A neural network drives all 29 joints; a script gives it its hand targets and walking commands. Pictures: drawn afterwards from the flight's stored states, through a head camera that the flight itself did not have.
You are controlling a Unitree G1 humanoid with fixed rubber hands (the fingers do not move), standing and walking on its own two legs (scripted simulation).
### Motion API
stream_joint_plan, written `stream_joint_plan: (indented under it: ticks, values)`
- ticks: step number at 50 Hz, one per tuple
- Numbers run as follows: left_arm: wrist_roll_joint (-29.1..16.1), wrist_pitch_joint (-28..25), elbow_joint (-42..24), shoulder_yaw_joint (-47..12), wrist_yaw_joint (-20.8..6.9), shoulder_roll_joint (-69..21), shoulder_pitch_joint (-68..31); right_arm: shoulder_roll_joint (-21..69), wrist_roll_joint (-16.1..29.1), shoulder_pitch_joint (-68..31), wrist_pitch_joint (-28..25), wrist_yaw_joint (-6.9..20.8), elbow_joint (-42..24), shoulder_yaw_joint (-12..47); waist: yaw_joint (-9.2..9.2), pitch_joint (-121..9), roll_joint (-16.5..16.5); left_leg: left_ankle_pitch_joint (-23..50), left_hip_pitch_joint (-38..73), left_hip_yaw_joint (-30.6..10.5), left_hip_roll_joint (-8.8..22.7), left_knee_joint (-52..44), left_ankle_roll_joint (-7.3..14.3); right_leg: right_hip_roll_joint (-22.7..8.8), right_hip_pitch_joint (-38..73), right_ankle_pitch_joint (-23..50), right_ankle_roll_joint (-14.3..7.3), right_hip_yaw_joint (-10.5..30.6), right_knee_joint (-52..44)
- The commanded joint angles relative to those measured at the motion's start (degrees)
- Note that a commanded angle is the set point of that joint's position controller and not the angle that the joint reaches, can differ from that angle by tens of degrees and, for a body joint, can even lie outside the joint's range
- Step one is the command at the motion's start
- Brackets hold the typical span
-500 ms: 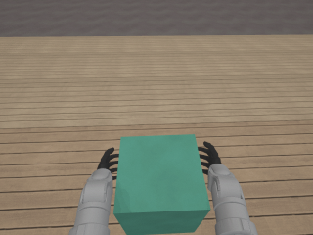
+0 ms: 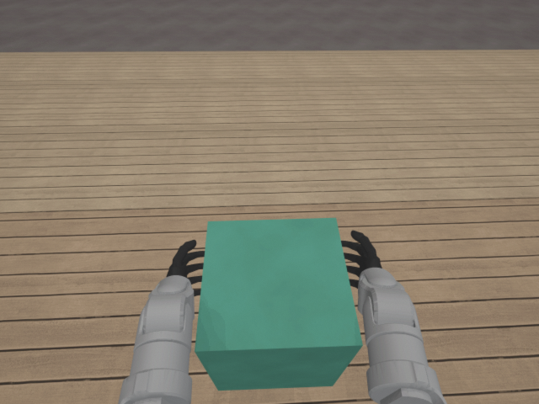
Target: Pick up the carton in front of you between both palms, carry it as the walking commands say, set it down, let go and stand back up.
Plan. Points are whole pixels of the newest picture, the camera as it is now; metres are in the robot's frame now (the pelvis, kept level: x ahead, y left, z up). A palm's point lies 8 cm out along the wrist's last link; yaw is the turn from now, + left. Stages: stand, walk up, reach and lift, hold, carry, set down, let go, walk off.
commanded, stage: reach and lift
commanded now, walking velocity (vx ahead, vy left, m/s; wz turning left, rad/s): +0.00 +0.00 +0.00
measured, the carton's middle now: (274, 308) +0.29 +0.00 -0.05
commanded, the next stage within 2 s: hold in 0.42 s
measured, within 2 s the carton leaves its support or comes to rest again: neither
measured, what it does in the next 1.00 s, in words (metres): stands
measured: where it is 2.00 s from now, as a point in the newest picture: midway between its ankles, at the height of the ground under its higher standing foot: outside the picture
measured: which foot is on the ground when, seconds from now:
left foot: down 0.00-1.00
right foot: down 0.00-1.00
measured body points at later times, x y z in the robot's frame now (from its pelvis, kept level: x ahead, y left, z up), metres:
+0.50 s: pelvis +0.01 +0.00 +0.00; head -0.03 +0.00 +0.45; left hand +0.31 +0.15 +0.03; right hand +0.32 -0.15 +0.04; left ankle +0.02 +0.13 -0.74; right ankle +0.02 -0.13 -0.74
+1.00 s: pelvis +0.00 +0.00 +0.00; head -0.05 +0.00 +0.45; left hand +0.30 +0.15 +0.04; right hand +0.31 -0.15 +0.05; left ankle +0.02 +0.13 -0.74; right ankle +0.02 -0.13 -0.74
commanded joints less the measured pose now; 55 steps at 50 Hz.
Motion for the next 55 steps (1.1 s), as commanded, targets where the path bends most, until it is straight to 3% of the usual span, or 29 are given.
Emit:
stream_joint_plan:
  ticks: [1, 11, 20, 25, 33, 47, 55]
  values:
    - [-15.4, -3.0, -3.7, -32.0, -14.5, -54.8, -32.3, 55.5, 13.8, -24.5, 0.7, 15.1, 3.0, 31.4, 0.02, -15.4, 0.9, 8.2, 7.1, 3.7, -2.6, -4.1, -0.3, 3.1, 2.5, 8.9, -0.2, -4.9, -4.4]
    - [-16.7, -1.5, -7.5, -33.4, -14.3, -53.9, -28.1, 54.9, 14.9, -20.4, 2.2, 14.8, -1.2, 33.1, 0.05, -15.3, 0.5, 13.5, 9.2, 3.5, -3.0, -5.0, -0.5, 3.3, 5.2, 14.3, 0.3, -4.5, -5.3]
    - [-17.2, -0.3, -9.3, -33.9, -14.5, -53.1, -27.5, 54.9, 15.7, -19.8, 3.5, 14.5, -3.3, 34.0, 0.24, -14.2, 0.1, 13.3, 9.4, 3.5, -3.2, -5.4, -0.3, 3.2, 6.2, 15.2, 0.6, -4.2, -6.0]
    - [-19.8, 1.2, -14.4, -38.0, -14.4, -53.4, -28.0, 55.5, 18.1, -19.8, 5.1, 14.0, -8.6, 38.1, -0.13, -16.9, 0.0, 16.3, 11.4, 3.2, -3.3, -5.8, -0.4, 3.2, 8.9, 19.5, 0.9, -3.8, -6.5]
    - [-17.0, 4.0, -10.6, -33.3, -14.5, -51.0, -28.2, 52.9, 16.0, -20.8, 7.8, 14.2, -5.2, 33.7, 0.05, -8.4, 0.1, 5.9, 8.5, 3.9, -2.9, -7.6, 0.1, 2.7, 5.8, 7.9, 0.3, -4.4, -8.4]
    - [-17.1, 3.2, -8.1, -33.0, -15.1, -53.8, -33.9, 54.3, 15.7, -26.8, 6.7, 15.4, -2.8, 32.8, -0.12, -11.4, 0.6, 3.6, 9.0, 3.9, -2.4, -6.8, -0.1, 2.8, 4.5, 4.6, -0.1, -4.9, -7.4]
    - [-17.0, 3.4, -8.3, -32.7, -14.9, -53.9, -32.5, 53.9, 15.7, -25.9, 6.8, 15.5, -3.3, 32.8, -0.01, -12.0, 0.6, 6.8, 9.9, 3.8, -2.4, -6.9, -0.3, 2.9, 5.4, 7.5, -0.1, -4.9, -7.4]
